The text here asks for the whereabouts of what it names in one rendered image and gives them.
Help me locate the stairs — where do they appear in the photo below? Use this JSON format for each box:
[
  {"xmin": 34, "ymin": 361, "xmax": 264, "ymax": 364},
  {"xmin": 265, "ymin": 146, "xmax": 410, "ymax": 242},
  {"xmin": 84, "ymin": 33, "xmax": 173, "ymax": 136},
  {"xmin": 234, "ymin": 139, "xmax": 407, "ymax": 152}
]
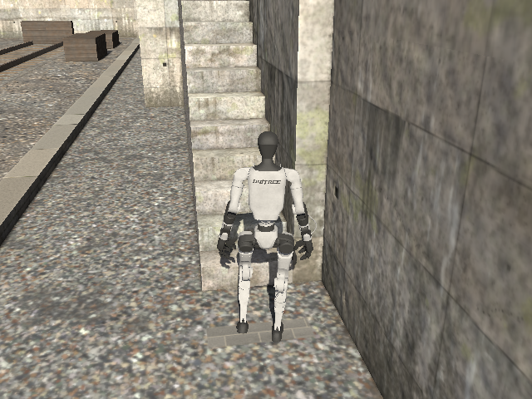
[{"xmin": 178, "ymin": 0, "xmax": 293, "ymax": 291}]

